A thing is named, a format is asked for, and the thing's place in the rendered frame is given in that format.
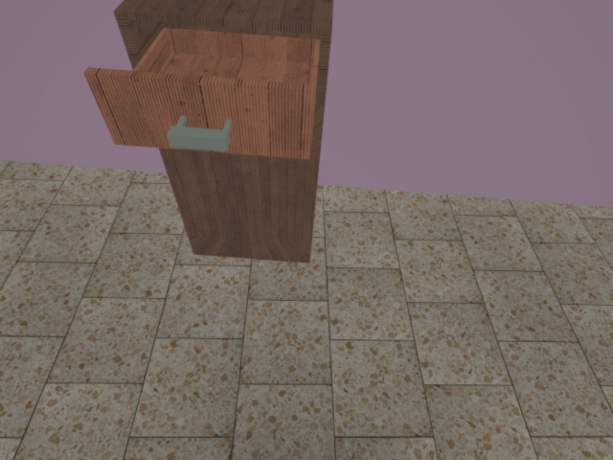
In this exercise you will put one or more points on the drawer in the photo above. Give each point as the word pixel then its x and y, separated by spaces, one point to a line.
pixel 265 84

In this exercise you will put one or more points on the handle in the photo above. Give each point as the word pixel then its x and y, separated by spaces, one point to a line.
pixel 197 138

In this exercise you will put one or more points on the cabinet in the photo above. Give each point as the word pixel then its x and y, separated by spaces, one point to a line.
pixel 240 205

